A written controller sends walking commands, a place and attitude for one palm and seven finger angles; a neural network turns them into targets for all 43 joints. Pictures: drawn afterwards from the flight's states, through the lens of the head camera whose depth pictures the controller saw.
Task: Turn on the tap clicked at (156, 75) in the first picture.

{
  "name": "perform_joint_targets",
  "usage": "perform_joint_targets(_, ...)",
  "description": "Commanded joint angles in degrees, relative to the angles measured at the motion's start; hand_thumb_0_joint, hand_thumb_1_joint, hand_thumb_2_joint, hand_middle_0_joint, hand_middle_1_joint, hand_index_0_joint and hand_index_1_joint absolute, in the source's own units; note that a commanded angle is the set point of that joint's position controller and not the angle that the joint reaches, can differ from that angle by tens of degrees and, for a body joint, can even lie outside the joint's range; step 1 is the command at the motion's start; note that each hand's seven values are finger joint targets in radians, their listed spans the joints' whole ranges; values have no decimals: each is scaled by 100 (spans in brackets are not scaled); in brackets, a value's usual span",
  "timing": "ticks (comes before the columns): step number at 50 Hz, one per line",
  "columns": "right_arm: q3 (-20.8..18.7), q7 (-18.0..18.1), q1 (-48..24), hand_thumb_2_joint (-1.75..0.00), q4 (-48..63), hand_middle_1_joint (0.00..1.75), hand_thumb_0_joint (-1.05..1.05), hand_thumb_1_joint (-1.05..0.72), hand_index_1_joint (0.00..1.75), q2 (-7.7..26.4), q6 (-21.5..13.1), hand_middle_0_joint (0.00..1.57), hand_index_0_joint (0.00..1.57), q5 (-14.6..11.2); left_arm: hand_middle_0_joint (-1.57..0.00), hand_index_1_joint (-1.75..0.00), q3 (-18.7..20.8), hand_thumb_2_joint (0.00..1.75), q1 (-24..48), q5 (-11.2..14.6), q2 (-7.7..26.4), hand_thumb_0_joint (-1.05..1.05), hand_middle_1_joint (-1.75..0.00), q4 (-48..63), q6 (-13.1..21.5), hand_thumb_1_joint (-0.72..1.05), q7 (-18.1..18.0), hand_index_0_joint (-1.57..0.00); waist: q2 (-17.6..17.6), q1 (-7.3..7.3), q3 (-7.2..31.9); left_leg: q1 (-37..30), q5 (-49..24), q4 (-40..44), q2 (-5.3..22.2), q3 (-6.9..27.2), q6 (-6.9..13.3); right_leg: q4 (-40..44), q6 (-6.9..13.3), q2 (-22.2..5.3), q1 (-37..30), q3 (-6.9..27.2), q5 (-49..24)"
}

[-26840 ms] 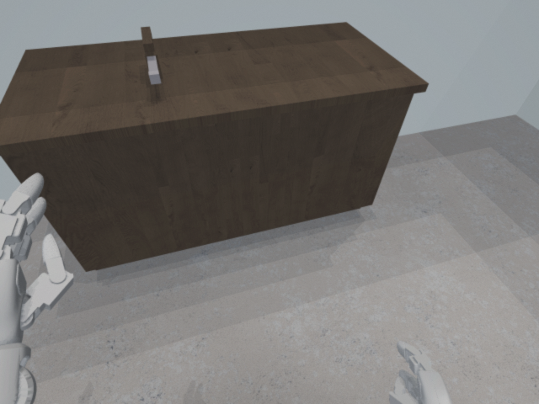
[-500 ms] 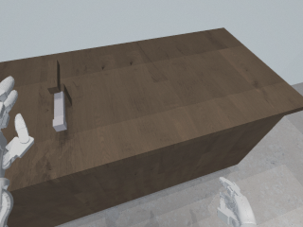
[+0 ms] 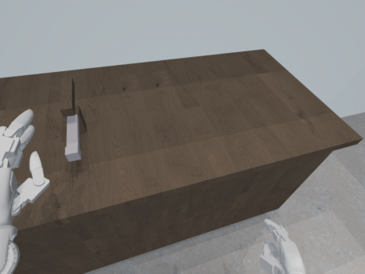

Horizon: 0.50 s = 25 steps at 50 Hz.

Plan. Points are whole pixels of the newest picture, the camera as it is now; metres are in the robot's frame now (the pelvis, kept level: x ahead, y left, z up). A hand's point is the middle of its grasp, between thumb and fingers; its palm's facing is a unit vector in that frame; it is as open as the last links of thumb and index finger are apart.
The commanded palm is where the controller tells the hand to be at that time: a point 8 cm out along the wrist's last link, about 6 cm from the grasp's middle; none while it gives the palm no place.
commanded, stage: come to a stop and stand still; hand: left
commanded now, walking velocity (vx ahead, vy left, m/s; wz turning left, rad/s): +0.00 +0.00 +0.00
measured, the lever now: (73, 153) +0.36 +0.29 +0.03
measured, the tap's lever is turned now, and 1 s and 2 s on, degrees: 0 0 0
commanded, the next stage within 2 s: look again from close up in 0.16 s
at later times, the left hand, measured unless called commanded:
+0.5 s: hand (37, 181) +0.22 +0.26 +0.15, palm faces +0.38 -0.85 -0.36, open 7.4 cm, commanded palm +0.16 +0.29 +0.17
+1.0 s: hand (55, 217) +0.18 +0.22 +0.12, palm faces +0.32 -0.87 -0.39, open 7.4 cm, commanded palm +0.14 +0.28 +0.16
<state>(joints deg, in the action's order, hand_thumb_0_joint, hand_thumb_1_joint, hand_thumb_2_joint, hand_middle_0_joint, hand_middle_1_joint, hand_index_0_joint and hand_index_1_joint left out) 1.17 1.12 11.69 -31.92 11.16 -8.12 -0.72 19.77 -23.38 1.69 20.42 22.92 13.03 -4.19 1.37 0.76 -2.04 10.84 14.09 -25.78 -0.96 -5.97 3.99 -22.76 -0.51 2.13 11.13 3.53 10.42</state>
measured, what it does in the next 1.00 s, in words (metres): stands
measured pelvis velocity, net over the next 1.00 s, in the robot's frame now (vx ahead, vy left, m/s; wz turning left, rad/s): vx -0.01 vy -0.03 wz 0.04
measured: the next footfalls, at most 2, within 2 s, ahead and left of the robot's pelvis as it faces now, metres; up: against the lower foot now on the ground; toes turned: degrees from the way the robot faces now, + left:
none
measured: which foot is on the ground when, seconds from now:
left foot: down 0.00-1.00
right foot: down 0.00-1.00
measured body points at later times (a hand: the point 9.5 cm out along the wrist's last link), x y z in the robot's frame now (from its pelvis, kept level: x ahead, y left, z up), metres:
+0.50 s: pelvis +0.00 +0.01 +0.00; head +0.03 +0.03 +0.45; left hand +0.19 +0.30 +0.17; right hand +0.19 -0.21 -0.07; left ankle +0.00 +0.07 -0.74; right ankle +0.02 -0.13 -0.74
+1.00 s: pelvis -0.01 -0.03 -0.02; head -0.01 -0.03 +0.43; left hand +0.15 +0.27 +0.15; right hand +0.21 -0.23 -0.08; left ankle +0.00 +0.07 -0.74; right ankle +0.01 -0.12 -0.74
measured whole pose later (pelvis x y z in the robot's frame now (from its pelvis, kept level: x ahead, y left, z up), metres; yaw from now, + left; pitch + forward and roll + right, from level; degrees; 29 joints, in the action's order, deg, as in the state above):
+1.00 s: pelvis -0.01 -0.03 -0.02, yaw +2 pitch +1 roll +1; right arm 1.6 -1.2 8.0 -32.7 13.1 -5.5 0.9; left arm 18.4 -26.5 6.3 22.0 24.8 2.5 1.0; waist 0.4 3.6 1.1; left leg 18.9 16.5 -34.6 -0.8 -3.9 1.8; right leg -35.8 2.6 0.9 19.7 -3.0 16.9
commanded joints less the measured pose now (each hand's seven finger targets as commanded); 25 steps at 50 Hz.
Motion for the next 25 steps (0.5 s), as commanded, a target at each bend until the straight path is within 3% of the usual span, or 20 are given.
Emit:
perform_joint_targets(1,-289,70,-487,-90,907,30,0,-90,30,709,-280,20,20,-19,-20,-30,723,90,576,112,1033,0,-30,1520,401,90,-143,-20,-507,67,744,-58,-561,655,615,673,-279,115,142,-354,-362,139,-982)
perform_joint_targets(3,-264,61,-577,-90,902,30,0,-90,30,690,-317,20,20,-34,-20,-30,735,90,647,98,1119,0,-30,1845,407,90,-150,-20,-681,81,873,-230,-872,595,607,647,-312,47,137,-332,-375,55,-1167)
perform_joint_targets(4,-269,62,-504,-90,882,30,0,-90,30,717,-308,20,20,-7,-20,-30,611,90,553,115,957,0,-30,1667,389,90,-142,-20,-656,67,841,-184,-891,634,629,661,-310,43,122,-331,-392,21,-1116)
perform_joint_targets(8,-291,45,-477,-90,826,30,0,-90,30,721,-312,20,20,-37,-20,-30,619,90,444,79,967,0,-30,1567,314,90,-172,-20,-523,82,805,-274,-1040,602,642,672,-386,48,125,-321,-337,29,-1185)
perform_joint_targets(9,-284,50,-439,-90,804,30,0,-90,30,734,-270,20,20,-13,-20,-30,505,90,380,105,817,0,-30,1322,287,90,-155,-20,-409,63,716,-164,-932,664,659,690,-383,65,101,-322,-326,-7,-1082)
perform_joint_targets(12,-325,57,-418,-90,805,30,0,-90,30,748,-240,20,20,-35,-20,-30,502,90,499,80,823,0,-30,1220,270,90,-163,-20,-447,60,553,13,-456,773,697,725,-367,95,113,-334,-310,86,-856)
perform_joint_targets(13,-301,68,-491,-90,800,30,0,-90,30,724,-224,20,20,-50,-20,-30,647,90,522,66,977,0,-30,1290,254,90,-183,-20,-398,77,549,-53,-576,765,675,731,-398,113,109,-307,-282,40,-938)
perform_joint_targets(14,-285,69,-464,-90,798,30,0,-90,30,737,-195,20,20,-24,-20,-30,479,90,560,88,800,0,-30,1209,256,90,-154,-20,-382,53,528,26,-473,825,672,733,-385,102,90,-303,-309,-13,-850)
perform_joint_targets(15,-309,71,-486,-90,851,30,0,-90,30,729,-202,20,20,-47,-20,-30,506,90,631,82,863,0,-30,1305,260,90,-159,-20,-444,64,521,47,-352,852,700,750,-375,79,93,-315,-342,20,-804)
perform_joint_targets(17,-318,71,-470,-90,854,30,0,-90,30,728,-207,20,20,-39,-20,-30,533,90,624,72,887,0,-30,1370,273,90,-168,-20,-392,69,581,76,-259,824,692,757,-329,91,100,-330,-428,45,-824)
perform_joint_targets(18,-289,77,-575,-90,861,30,0,-90,30,711,-212,20,20,-51,-20,-30,637,90,678,54,1024,0,-30,1580,276,90,-186,-20,-542,79,599,-3,-388,831,666,753,-377,77,103,-307,-402,16,-894)
perform_joint_targets(19,-280,73,-532,-90,847,30,0,-90,30,720,-198,20,20,-21,-20,-30,520,90,653,77,883,0,-30,1515,288,90,-173,-20,-486,67,613,67,-306,870,675,782,-359,58,90,-304,-449,-37,-803)
perform_joint_targets(22,-315,70,-502,-90,892,30,0,-90,30,713,-223,20,20,-26,-20,-30,567,90,550,68,930,0,-30,1624,292,90,-195,-20,-517,79,654,80,-255,803,690,766,-312,52,107,-335,-533,35,-888)
perform_joint_targets(23,-300,74,-560,-90,868,30,0,-90,30,695,-225,20,20,-39,-20,-30,731,90,463,60,1073,0,-30,1696,283,90,-217,-20,-548,93,725,-10,-453,763,653,760,-359,62,116,-324,-532,9,-1008)
perform_joint_targets(25,-329,64,-490,-90,883,30,0,-90,30,721,-215,20,20,-27,-20,-30,636,90,430,91,960,0,-30,1680,292,90,-205,-20,-496,74,788,-45,-651,715,641,756,-371,51,123,-341,-579,23,-1097)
